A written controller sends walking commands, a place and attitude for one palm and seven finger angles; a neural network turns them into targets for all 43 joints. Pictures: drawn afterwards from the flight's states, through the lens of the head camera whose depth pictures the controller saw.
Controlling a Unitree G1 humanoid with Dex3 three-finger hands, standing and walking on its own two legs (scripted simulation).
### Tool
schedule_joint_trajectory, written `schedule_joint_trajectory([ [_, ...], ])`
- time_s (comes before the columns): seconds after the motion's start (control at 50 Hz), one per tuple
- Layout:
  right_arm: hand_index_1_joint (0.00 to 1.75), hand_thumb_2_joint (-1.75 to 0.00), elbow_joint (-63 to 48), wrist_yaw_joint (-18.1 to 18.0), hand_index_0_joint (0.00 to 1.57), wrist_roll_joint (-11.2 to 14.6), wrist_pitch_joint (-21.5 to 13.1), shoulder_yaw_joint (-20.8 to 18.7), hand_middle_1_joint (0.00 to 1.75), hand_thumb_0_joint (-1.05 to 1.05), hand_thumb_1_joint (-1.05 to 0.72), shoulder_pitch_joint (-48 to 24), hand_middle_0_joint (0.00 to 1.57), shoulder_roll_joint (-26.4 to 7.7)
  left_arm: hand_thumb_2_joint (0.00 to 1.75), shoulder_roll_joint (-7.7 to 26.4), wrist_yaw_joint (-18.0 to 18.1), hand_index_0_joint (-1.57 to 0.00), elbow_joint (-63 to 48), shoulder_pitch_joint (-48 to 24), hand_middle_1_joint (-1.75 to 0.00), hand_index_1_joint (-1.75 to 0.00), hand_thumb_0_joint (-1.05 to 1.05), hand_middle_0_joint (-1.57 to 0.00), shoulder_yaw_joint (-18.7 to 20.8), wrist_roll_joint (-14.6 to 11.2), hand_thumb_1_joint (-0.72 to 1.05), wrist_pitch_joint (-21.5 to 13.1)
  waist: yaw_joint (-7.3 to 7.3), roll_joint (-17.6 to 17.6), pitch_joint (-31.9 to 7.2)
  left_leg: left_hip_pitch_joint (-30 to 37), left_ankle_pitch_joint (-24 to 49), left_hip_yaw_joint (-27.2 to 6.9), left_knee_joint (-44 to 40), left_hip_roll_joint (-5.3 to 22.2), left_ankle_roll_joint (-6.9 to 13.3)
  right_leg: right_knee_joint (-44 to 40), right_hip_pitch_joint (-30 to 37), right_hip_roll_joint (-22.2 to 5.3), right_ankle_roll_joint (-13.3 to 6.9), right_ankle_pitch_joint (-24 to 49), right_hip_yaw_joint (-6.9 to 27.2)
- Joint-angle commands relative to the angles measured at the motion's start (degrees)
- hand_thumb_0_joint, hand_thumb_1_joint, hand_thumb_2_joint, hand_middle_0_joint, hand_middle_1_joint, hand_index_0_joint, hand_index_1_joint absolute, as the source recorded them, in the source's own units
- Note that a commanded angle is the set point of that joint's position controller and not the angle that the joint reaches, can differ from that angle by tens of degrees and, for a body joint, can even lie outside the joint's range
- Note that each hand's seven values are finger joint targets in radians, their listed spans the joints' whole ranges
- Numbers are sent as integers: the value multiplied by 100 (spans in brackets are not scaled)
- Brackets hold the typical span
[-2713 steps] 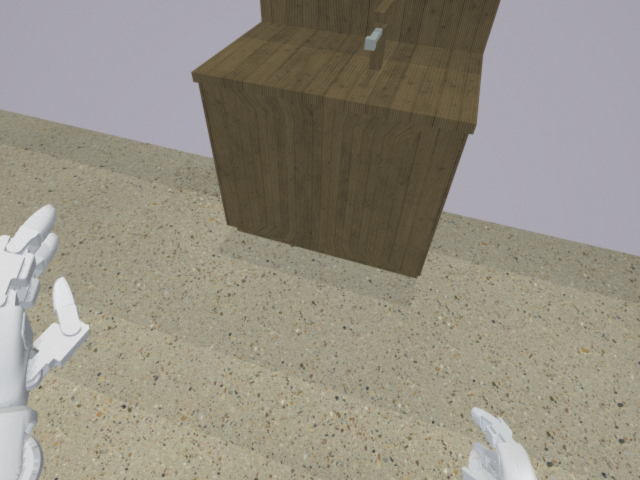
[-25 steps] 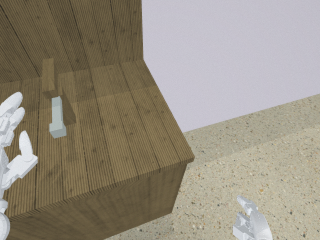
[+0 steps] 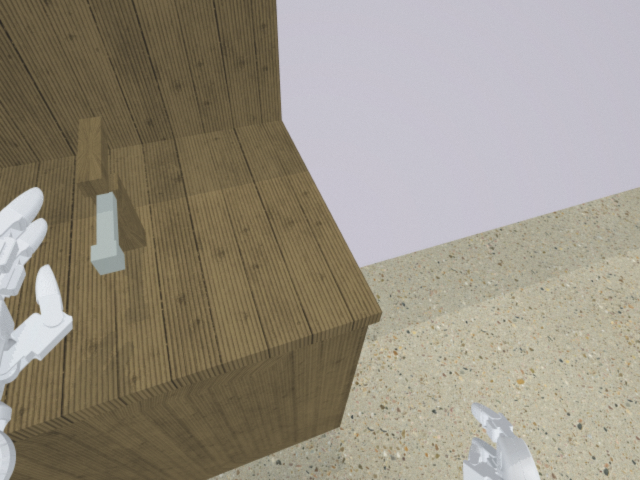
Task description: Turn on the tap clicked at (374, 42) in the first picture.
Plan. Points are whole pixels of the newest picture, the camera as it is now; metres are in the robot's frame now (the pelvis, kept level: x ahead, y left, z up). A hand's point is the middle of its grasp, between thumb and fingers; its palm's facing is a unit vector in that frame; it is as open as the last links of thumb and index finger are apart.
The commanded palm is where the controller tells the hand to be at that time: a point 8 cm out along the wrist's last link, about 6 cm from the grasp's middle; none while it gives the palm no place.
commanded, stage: shuffle to correct the standing spot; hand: left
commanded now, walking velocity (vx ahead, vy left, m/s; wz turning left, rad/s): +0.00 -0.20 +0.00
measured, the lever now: (108, 257) +0.34 +0.28 +0.09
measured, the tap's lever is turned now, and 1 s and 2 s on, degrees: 0 0 0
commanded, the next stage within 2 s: none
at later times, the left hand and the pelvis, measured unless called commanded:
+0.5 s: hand (64, 326) +0.21 +0.24 +0.17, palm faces +0.34 -0.86 -0.38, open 7.4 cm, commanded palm +0.16 +0.28 +0.18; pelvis +0.00 +0.00 +0.00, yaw +0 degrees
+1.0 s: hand (63, 323) +0.21 +0.24 +0.17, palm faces +0.34 -0.86 -0.39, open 7.4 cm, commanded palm +0.16 +0.28 +0.18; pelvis +0.00 +0.00 +0.00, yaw +0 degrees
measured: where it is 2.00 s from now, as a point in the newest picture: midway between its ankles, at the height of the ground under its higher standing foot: outside the picture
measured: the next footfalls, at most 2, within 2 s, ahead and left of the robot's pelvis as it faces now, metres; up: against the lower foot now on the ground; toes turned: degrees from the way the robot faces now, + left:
none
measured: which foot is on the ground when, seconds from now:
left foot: down 0.00-1.00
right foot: down 0.00-1.00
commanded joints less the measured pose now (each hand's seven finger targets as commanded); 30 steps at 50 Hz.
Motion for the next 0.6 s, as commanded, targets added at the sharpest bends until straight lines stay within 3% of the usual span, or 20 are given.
schedule_joint_trajectory([
  [0.0, 30, -90, -911, -80, 20, -12, -324, -295, 30, 0, -90, -440, 20, -745, 90, 972, 133, -20, -1275, -394, -30, -30, 0, -20, 620, -27, 90, -389, -23, 152, -874, 400, 937, -237, -181, 337, 453, -509, 226, -1163, 373, 1305, 917],
  [0.06, 30, -90, -913, -91, 20, -19, -333, -273, 30, 0, -90, -500, 20, -744, 90, 993, 130, -20, -1299, -432, -30, -30, 0, -20, 608, 0, 90, -402, -11, 511, -733, 341, 1110, -439, -467, 531, 505, -388, 194, -996, 423, 1153, 757],
  [0.12, 30, -90, -912, -87, 20, -5, -328, -253, 30, 0, -90, -542, 20, -728, 90, 1022, 120, -20, -1278, -440, -30, -30, 0, -20, 625, 16, 90, -388, -4, 596, -654, 221, 1103, -535, -597, 597, 515, -389, 289, -939, 447, 1061, 687],
  [0.3, 30, -90, -938, -63, 20, 4, -298, -297, 30, 0, -90, -410, 20, -730, 90, 967, 107, -20, -1137, -242, -30, -30, 0, -20, 636, -26, 90, -362, -32, 134, -785, 317, 677, -238, -229, 367, 438, -643, 214, -1156, 353, 1120, 938],
  [0.32, 30, -90, -922, -64, 20, 14, -301, -280, 30, 0, -90, -455, 20, -715, 90, 972, 115, -20, -1219, -253, -30, -30, 0, -20, 627, -38, 90, -350, -53, 214, -785, 362, 731, -254, -213, 322, 424, -632, 165, -1188, 280, 1175, 963],
  [0.42, 30, -90, -899, -82, 20, 16, -304, -268, 30, 0, -90, -512, 20, -702, 90, 1061, 159, -20, -1302, -358, -30, -30, 0, -20, 686, -39, 90, -365, -50, 236, -761, 398, 760, -266, -242, 332, 435, -640, 115, -1217, 304, 1127, 974],
  [0.52, 30, -90, -895, -76, 20, 11, -310, -274, 30, 0, -90, -527, 20, -708, 90, 1063, 165, -20, -1268, -324, -30, -30, 0, -20, 695, -28, 90, -382, -39, 393, -765, 374, 1136, -328, -312, 424, 452, -530, 267, -1156, 383, 1403, 851],
  [0.58, 30, -90, -903, -68, 20, -3, -301, -281, 30, 0, -90, -482, 20, -729, 90, 991, 142, -20, -1197, -293, -30, -30, 0, -20, 642, -17, 90, -393, -22, 429, -726, 238, 984, -395, -439, 495, 478, -547, 353, -1081, 466, 1210, 788],
])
